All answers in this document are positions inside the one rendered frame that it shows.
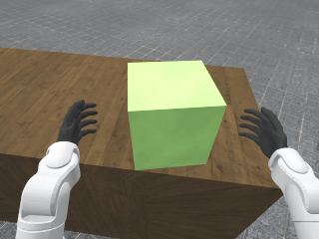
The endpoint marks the robot left forearm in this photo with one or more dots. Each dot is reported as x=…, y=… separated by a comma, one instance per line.
x=45, y=198

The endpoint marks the robot right forearm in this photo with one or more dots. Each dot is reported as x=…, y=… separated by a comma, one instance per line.
x=300, y=188

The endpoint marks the robot left hand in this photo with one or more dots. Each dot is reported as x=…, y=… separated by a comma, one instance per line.
x=70, y=129

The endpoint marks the robot right hand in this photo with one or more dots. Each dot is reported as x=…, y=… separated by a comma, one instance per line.
x=270, y=131

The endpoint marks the carton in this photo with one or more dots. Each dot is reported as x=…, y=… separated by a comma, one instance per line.
x=175, y=111

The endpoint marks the pedestal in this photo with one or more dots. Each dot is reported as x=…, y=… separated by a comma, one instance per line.
x=216, y=200

